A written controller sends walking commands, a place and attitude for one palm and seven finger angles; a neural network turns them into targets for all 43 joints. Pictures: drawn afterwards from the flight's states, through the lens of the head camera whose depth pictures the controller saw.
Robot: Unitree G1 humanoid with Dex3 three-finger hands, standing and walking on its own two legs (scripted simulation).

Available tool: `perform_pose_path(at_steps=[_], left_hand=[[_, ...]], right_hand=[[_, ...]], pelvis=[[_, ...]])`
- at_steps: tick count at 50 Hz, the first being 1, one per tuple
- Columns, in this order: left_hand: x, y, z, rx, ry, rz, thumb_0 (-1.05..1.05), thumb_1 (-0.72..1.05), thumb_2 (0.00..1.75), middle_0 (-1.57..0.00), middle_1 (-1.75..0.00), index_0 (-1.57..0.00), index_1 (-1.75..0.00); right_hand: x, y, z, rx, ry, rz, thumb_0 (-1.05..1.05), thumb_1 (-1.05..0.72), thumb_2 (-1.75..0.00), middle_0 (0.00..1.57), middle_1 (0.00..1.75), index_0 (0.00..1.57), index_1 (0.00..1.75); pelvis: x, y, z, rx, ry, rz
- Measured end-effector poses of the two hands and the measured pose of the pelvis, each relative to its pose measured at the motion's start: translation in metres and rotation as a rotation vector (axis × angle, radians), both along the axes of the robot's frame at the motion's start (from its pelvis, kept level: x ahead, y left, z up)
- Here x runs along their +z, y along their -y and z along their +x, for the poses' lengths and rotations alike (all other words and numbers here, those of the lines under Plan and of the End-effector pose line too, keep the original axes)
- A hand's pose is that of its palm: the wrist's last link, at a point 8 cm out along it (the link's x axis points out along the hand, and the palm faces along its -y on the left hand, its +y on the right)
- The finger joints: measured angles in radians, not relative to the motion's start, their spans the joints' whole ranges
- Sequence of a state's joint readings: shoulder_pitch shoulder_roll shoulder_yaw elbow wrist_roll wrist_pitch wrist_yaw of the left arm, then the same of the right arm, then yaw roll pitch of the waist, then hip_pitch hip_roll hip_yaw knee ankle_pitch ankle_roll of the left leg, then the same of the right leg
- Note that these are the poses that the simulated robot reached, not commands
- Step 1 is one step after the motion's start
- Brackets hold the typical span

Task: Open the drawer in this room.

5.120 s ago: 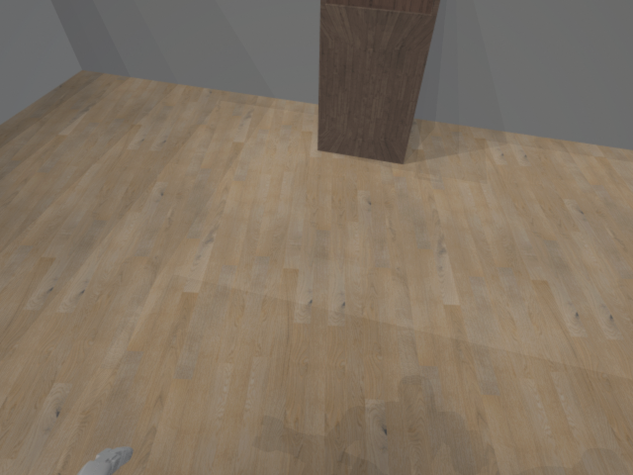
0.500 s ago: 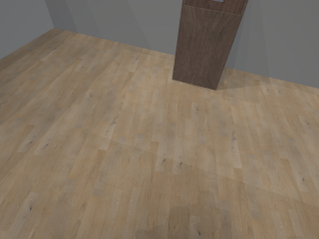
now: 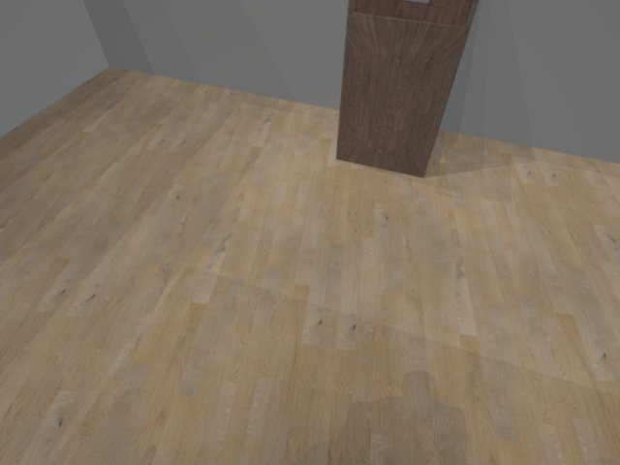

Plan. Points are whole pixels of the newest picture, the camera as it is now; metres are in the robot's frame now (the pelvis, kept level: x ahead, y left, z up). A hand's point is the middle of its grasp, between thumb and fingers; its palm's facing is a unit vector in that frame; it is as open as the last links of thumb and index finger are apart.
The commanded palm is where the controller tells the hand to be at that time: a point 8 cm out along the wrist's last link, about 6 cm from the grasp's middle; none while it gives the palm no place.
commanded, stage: turn or walk to find it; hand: left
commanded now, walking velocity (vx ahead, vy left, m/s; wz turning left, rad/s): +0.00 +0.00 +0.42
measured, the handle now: out of the picture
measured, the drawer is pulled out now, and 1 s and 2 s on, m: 0.00 0.00 0.00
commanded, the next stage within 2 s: stand and wait in 0.60 s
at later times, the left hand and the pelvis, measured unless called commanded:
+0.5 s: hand out of the picture -0.03 +0.24 -0.19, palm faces +0.23 -0.95 -0.19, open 7.3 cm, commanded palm none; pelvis -0.03 +0.04 -0.01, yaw +11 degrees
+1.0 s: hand out of the picture +0.00 +0.18 -0.16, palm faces +0.29 -0.92 -0.25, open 7.3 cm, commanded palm none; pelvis -0.01 -0.01 -0.01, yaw +16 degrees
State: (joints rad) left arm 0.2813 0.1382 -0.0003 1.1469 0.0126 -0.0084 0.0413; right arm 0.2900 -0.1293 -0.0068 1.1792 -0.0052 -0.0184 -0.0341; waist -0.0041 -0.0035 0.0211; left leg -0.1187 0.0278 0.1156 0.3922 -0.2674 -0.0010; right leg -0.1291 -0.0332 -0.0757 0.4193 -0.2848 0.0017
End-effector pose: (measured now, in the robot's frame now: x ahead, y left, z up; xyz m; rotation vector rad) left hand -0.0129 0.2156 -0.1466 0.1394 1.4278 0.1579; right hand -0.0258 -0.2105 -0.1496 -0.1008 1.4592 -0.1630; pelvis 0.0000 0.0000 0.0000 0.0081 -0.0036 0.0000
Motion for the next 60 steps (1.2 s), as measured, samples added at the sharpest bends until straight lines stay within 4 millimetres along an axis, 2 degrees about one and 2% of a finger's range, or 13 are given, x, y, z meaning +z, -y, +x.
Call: perform_pose_path(at_steps=[5,10,15,20,23,28,34,39,46,50,55,60], left_hand=[[-0.003,0.005,-0.007,0.043,0.005,0.003,0.01,0.92,0.90,-0.20,-0.30,-0.20,-0.30],[-0.008,0.002,-0.016,0.096,0.031,0.008,0.00,0.91,0.90,-0.20,-0.30,-0.20,-0.30],[-0.018,-0.012,-0.028,0.148,0.049,-0.004,0.00,0.91,0.90,-0.20,-0.30,-0.20,-0.30],[-0.032,-0.038,-0.038,0.193,0.043,-0.022,0.00,0.91,0.90,-0.20,-0.30,-0.20,-0.30],[-0.024,-0.056,-0.036,0.194,0.044,-0.006,0.00,0.91,0.90,-0.20,-0.30,-0.20,-0.30],[-0.005,-0.081,-0.020,0.203,0.116,0.034,0.00,0.91,0.90,-0.20,-0.30,-0.20,-0.30],[0.008,-0.094,-0.004,0.222,0.189,0.080,0.00,0.91,0.90,-0.20,-0.30,-0.20,-0.30],[0.014,-0.081,0.004,0.219,0.200,0.093,0.00,0.91,0.90,-0.20,-0.30,-0.20,-0.30],[0.013,-0.035,0.005,0.213,0.203,0.100,0.00,0.91,0.90,-0.20,-0.30,-0.20,-0.30],[0.017,-0.006,-0.007,0.232,0.172,0.092,0.00,0.92,0.90,-0.20,-0.30,-0.20,-0.30],[0.016,0.009,-0.028,0.268,0.126,0.088,0.00,0.94,0.90,-0.20,-0.30,-0.21,-0.30],[0.005,0.021,-0.050,0.311,0.076,0.051,0.00,0.93,0.90,-0.20,-0.30,-0.20,-0.30]], right_hand=[[-0.003,0.011,0.014,0.035,0.016,-0.008,0.01,-0.90,-0.90,0.20,0.30,0.20,0.29],[-0.006,0.020,0.033,0.089,0.036,-0.030,0.01,-0.90,-0.90,0.20,0.30,0.20,0.29],[-0.001,0.019,0.062,0.160,0.069,-0.076,0.01,-0.90,-0.90,0.19,0.30,0.20,0.29],[0.008,0.002,0.091,0.228,0.158,-0.113,0.01,-0.91,-0.90,0.19,0.30,0.20,0.29],[0.017,-0.009,0.098,0.243,0.190,-0.117,0.01,-0.90,-0.90,0.19,0.30,0.20,0.29],[0.027,-0.023,0.100,0.271,0.193,-0.103,0.00,-0.90,-0.90,0.20,0.30,0.20,0.29],[0.027,-0.028,0.100,0.287,0.188,-0.075,0.01,-0.90,-0.90,0.20,0.30,0.21,0.30],[0.019,-0.022,0.097,0.284,0.176,-0.048,0.01,-0.90,-0.90,0.20,0.30,0.21,0.30],[-0.007,0.003,0.094,0.272,0.140,0.008,0.01,-0.90,-0.90,0.20,0.30,0.21,0.30],[-0.012,0.016,0.094,0.273,0.113,0.028,0.01,-0.90,-0.90,0.20,0.30,0.20,0.29],[-0.009,0.026,0.097,0.298,0.084,0.022,0.01,-0.90,-0.90,0.20,0.30,0.20,0.29],[-0.011,0.030,0.098,0.329,0.070,-0.009,0.01,-0.90,-0.90,0.19,0.30,0.20,0.29]], pelvis=[[-0.004,0.005,-0.003,0.030,0.002,0.000],[-0.009,0.004,-0.010,0.080,0.006,-0.016],[-0.014,-0.008,-0.018,0.137,0.011,-0.035],[-0.021,-0.027,-0.025,0.173,0.005,-0.029],[-0.014,-0.035,-0.027,0.182,-0.005,-0.040],[-0.001,-0.041,-0.029,0.215,-0.023,-0.054],[0.003,-0.038,-0.026,0.250,-0.022,-0.045],[0.002,-0.028,-0.022,0.265,-0.015,-0.028],[-0.008,-0.001,-0.012,0.270,-0.011,0.023],[-0.005,0.011,-0.006,0.281,0.000,0.014],[-0.002,0.023,-0.003,0.293,0.005,0.018],[-0.007,0.023,-0.004,0.313,0.015,-0.009]])
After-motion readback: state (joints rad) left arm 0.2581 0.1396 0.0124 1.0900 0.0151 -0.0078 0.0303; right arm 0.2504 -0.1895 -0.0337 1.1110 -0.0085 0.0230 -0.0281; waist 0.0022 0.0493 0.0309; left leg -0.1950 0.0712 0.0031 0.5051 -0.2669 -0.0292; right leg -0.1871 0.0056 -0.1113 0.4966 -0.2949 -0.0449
